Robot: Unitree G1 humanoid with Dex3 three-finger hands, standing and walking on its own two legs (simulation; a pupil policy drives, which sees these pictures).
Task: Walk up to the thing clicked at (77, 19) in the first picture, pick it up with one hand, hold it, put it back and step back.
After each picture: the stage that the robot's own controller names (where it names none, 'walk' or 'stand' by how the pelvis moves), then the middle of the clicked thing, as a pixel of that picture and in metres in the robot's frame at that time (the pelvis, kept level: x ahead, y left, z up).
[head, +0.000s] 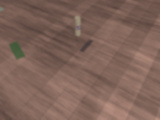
stand; (77, 26) +1.62 +0.05 -0.66
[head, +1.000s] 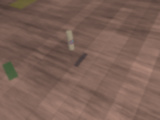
walk; (70, 40) +1.49 +0.25 -0.64
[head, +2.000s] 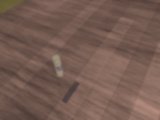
walk; (58, 66) +0.98 +0.30 -0.65
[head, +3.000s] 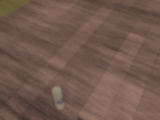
walk; (58, 98) +0.62 +0.22 -0.62
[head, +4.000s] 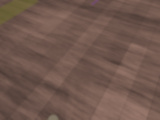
stand; out of the picture +0.42 +0.22 -0.63
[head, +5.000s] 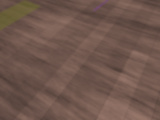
stand; out of the picture +0.38 +0.20 -0.65
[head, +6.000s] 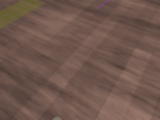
stand; out of the picture +0.42 +0.19 -0.65
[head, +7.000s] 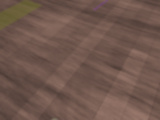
stand; out of the picture +0.42 +0.21 -0.66
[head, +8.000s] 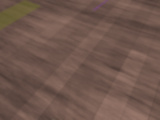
stand; out of the picture +0.41 +0.21 -0.66
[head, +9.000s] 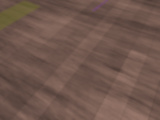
stand; out of the picture +0.41 +0.21 -0.66
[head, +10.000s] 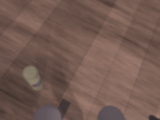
go down; (34, 79) +0.45 +0.24 -0.42
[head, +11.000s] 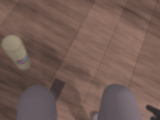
go down; (18, 55) +0.48 +0.27 -0.27
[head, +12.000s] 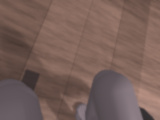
close in; out of the picture +0.44 +0.31 -0.17
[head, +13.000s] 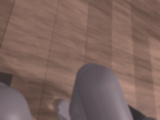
close; out of the picture +0.44 +0.33 -0.15
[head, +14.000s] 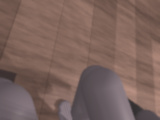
lift; out of the picture +0.40 +0.32 -0.16
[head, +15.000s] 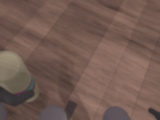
lift; (20, 82) +0.33 +0.21 +0.02
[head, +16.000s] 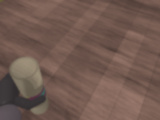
hold; (33, 90) +0.32 +0.17 +0.03
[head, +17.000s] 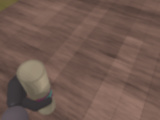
hold; (40, 91) +0.32 +0.15 +0.03
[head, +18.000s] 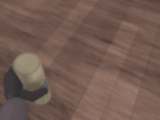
crouch; (36, 83) +0.36 +0.16 +0.00
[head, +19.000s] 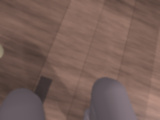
lower; out of the picture +0.48 +0.26 -0.05
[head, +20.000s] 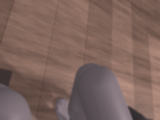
lower; out of the picture +0.44 +0.33 -0.15
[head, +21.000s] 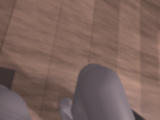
lower; out of the picture +0.42 +0.32 -0.16
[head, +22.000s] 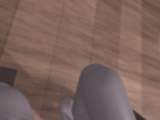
lower; out of the picture +0.41 +0.32 -0.16
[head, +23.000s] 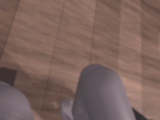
lower; out of the picture +0.40 +0.32 -0.16
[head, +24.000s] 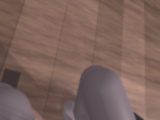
open; out of the picture +0.42 +0.30 -0.16
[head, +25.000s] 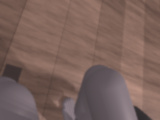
stand; out of the picture +0.41 +0.29 -0.16
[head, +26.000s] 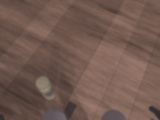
walk; (46, 89) +0.43 +0.21 -0.44
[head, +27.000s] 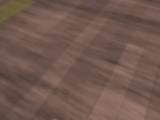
stand; out of the picture +0.40 +0.18 -0.60
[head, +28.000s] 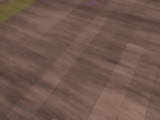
stand; out of the picture +0.40 +0.19 -0.60
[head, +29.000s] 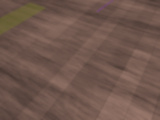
stand; out of the picture +0.41 +0.17 -0.65
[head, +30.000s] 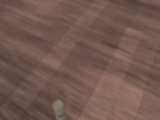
walk; (59, 111) +0.45 +0.15 -0.62
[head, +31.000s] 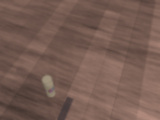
walk; (49, 86) +0.61 +0.24 -0.63
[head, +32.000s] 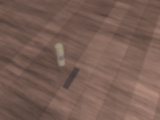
walk; (60, 55) +0.95 +0.21 -0.62
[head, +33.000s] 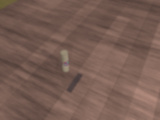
stand; (65, 61) +1.06 +0.19 -0.65
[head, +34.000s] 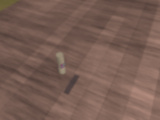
stand; (61, 63) +1.05 +0.22 -0.66
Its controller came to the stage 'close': yes
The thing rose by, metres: 0.68
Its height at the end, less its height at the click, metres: +0.00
